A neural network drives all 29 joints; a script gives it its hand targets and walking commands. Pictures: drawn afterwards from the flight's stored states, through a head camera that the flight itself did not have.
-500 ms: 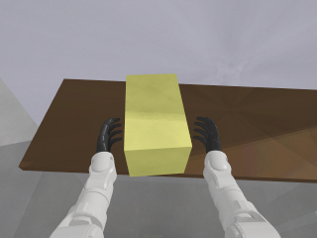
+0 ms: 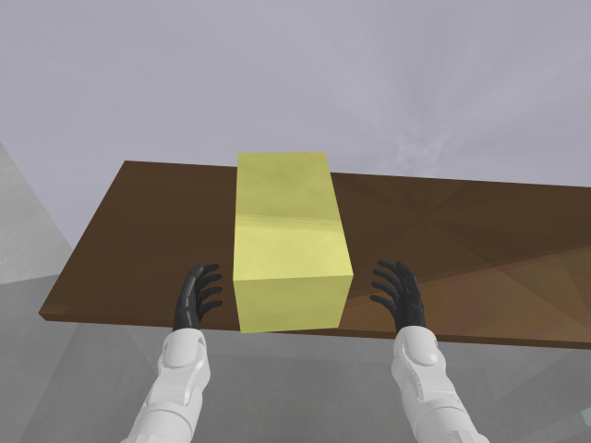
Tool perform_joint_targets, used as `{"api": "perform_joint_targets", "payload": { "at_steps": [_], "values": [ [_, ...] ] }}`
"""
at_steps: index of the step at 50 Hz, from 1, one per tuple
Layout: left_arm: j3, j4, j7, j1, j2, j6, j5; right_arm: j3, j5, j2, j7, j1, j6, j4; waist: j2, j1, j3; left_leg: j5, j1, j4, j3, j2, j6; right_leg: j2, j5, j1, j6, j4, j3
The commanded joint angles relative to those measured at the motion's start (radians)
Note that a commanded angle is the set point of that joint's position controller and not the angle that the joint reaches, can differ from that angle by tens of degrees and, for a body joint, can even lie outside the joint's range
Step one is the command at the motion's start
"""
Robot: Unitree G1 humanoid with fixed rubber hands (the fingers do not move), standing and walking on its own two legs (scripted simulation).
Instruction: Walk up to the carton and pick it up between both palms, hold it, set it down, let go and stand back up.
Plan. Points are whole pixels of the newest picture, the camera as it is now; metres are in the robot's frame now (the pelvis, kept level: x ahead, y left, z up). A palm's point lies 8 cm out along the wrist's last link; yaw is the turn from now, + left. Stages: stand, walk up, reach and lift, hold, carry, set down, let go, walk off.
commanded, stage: set down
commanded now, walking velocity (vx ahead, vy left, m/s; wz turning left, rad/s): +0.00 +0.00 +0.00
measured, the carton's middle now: (285, 236) +0.49 +0.01 -0.04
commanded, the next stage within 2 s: none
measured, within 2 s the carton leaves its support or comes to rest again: neither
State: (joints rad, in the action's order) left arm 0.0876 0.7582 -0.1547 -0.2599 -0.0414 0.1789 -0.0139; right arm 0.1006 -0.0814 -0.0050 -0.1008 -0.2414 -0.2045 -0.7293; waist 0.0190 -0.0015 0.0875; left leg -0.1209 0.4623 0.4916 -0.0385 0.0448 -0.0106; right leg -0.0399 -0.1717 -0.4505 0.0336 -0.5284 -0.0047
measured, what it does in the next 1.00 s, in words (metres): stands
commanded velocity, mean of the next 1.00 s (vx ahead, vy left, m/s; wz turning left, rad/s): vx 0.00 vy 0.00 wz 0.00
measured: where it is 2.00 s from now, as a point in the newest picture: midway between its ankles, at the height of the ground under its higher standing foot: outside the picture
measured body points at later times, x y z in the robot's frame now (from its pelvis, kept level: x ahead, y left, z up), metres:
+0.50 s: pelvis +0.01 +0.00 +0.00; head +0.01 +0.03 +0.45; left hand +0.30 +0.16 +0.00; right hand +0.29 -0.17 +0.00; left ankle +0.08 +0.14 -0.73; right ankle +0.06 -0.09 -0.73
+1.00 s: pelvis +0.03 +0.02 +0.00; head +0.03 +0.04 +0.45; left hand +0.24 +0.20 -0.05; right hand +0.24 -0.18 -0.02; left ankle +0.08 +0.14 -0.73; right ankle +0.06 -0.09 -0.73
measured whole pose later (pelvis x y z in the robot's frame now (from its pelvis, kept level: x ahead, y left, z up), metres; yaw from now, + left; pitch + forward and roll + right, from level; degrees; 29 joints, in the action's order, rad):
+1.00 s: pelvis +0.03 +0.02 +0.00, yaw +1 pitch -3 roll +0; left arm -0.04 0.35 -0.19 0.18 0.06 0.02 0.01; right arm 0.07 -0.12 -0.04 0.03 0.19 -0.15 -0.42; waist 0.08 0.00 -0.05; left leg -0.19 0.25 0.49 -0.04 0.01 -0.01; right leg -0.01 -0.24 -0.23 0.02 -0.52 0.00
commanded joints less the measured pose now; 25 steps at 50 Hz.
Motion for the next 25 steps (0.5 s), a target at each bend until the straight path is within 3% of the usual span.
{"api": "perform_joint_targets", "payload": {
  "at_steps": [1, 3, 5, 6, 8, 9, 11, 13, 16, 18, 25],
  "values": [
    [-0.121, -0.458, -0.017, -0.200, 0.183, 0.024, 0.109, -0.116, -0.062, -0.169, 0.004, -0.245, -0.044, 0.399, 0.119, -0.010, 0.350, -0.049, -0.435, -0.009, 0.006, -0.064, 0.019, 0.118, -0.276, 0.102, -0.001, 0.160, 0.105],
    [-0.125, -0.431, -0.013, -0.245, 0.199, 0.001, 0.114, -0.107, -0.062, -0.177, -0.001, -0.252, -0.020, 0.378, 0.142, -0.011, 0.303, -0.078, -0.494, 0.019, 0.007, -0.077, 0.019, 0.156, -0.401, 0.004, 0.013, 0.202, 0.132],
    [-0.126, -0.443, -0.018, -0.341, 0.224, -0.016, 0.112, -0.104, -0.074, -0.180, -0.001, -0.312, -0.008, 0.371, 0.115, -0.014, 0.292, -0.110, -0.525, 0.058, 0.007, -0.089, 0.019, 0.182, -0.479, -0.099, 0.036, 0.204, 0.144],
    [-0.129, -0.448, -0.017, -0.331, 0.216, -0.030, 0.107, -0.113, -0.086, -0.175, -0.005, -0.289, -0.001, 0.372, 0.132, -0.013, 0.285, -0.092, -0.593, 0.094, 0.016, -0.096, 0.020, 0.208, -0.512, -0.151, 0.053, 0.221, 0.161],
    [-0.132, -0.469, -0.017, -0.299, 0.216, -0.049, 0.109, -0.112, -0.098, -0.187, -0.006, -0.249, 0.003, 0.380, 0.120, -0.020, 0.268, -0.074, -0.646, 0.111, 0.020, -0.100, 0.016, 0.211, -0.512, -0.200, 0.063, 0.227, 0.151],
    [-0.149, -0.518, -0.026, -0.371, 0.215, -0.052, 0.119, -0.097, -0.114, -0.200, 0.002, -0.319, 0.005, 0.415, 0.092, -0.023, 0.289, -0.106, -0.647, 0.098, 0.026, -0.093, 0.013, 0.198, -0.529, -0.229, 0.068, 0.219, 0.129],
    [-0.156, -0.556, -0.034, -0.289, 0.206, -0.065, 0.103, -0.108, -0.128, -0.199, 0.012, -0.232, 0.007, 0.408, 0.049, -0.028, 0.275, -0.098, -0.681, 0.096, 0.024, -0.087, 0.006, 0.187, -0.503, -0.223, 0.072, 0.221, 0.119],
    [-0.173, -0.571, -0.038, -0.234, 0.196, -0.083, 0.092, -0.093, -0.124, -0.210, 0.025, -0.192, 0.007, 0.403, 0.000, -0.017, 0.261, -0.133, -0.661, 0.041, 0.027, -0.066, 0.002, 0.138, -0.422, -0.167, 0.061, 0.194, 0.070],
    [-0.201, -0.585, -0.052, -0.167, 0.177, -0.086, 0.093, -0.065, -0.109, -0.214, 0.050, -0.176, -0.002, 0.393, -0.058, -0.008, 0.246, -0.203, -0.511, -0.068, 0.018, -0.027, -0.005, 0.068, -0.322, -0.001, 0.024, 0.153, 0.022],
    [-0.209, -0.580, -0.056, -0.126, 0.170, -0.097, 0.095, -0.048, -0.093, -0.215, 0.062, -0.155, -0.005, 0.416, -0.058, -0.010, 0.259, -0.241, -0.460, -0.109, 0.010, -0.015, -0.003, 0.039, -0.288, 0.075, 0.006, 0.129, 0.004],
    [-0.182, -0.687, -0.024, 0.232, 0.182, -0.120, 0.070, -0.091, -0.088, -0.194, 0.065, 0.158, -0.051, 0.508, -0.023, -0.030, 0.166, -0.025, -0.501, -0.129, -0.012, -0.033, -0.009, 0.037, -0.058, 0.178, -0.003, 0.168, 0.016]
  ]
}}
